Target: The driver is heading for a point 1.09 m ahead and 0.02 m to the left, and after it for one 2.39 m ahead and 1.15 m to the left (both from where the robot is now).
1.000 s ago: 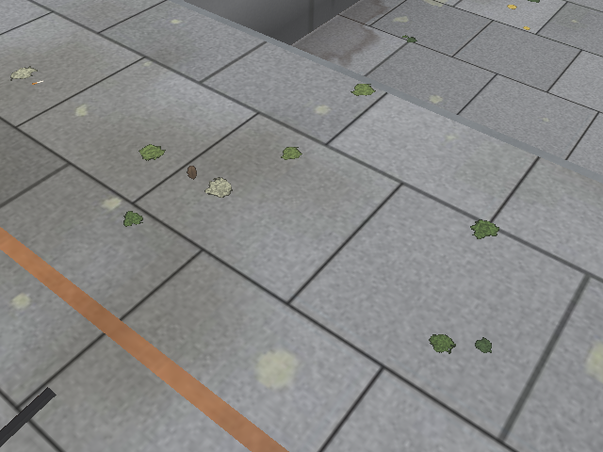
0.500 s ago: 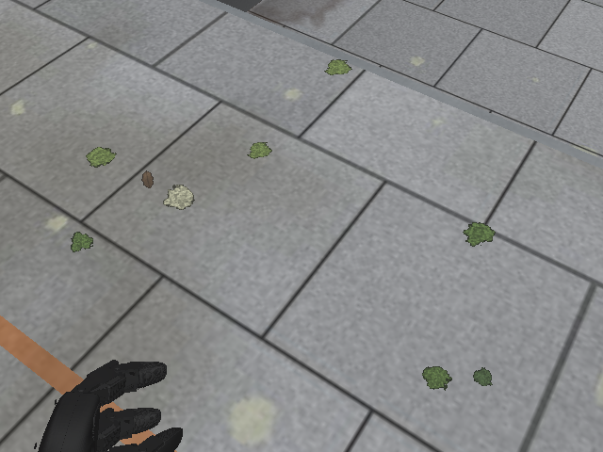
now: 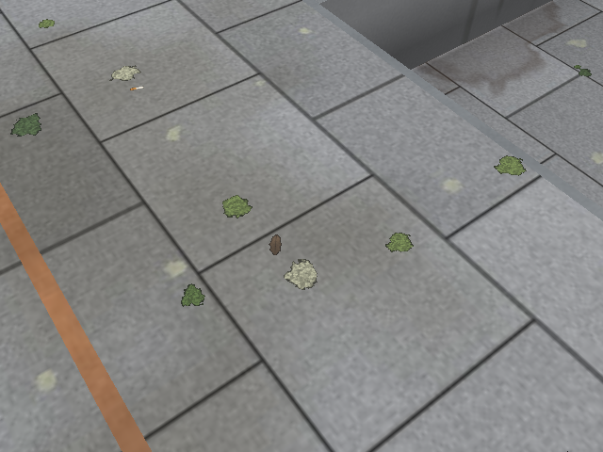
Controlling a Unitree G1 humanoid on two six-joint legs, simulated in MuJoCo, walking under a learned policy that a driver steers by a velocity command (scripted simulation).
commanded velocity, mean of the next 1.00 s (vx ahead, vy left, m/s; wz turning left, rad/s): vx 0.50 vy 0.00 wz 0.20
